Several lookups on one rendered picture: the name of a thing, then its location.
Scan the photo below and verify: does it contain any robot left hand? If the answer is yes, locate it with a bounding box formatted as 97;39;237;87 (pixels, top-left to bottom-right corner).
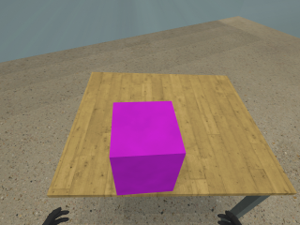
42;207;69;225

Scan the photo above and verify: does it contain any carton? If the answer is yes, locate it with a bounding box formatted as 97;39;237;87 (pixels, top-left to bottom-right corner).
109;101;186;196

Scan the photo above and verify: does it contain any robot right hand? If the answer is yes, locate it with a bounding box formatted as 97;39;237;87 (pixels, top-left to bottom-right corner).
217;210;242;225

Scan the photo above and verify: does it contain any table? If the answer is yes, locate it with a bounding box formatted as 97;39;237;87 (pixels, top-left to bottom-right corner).
47;71;297;222

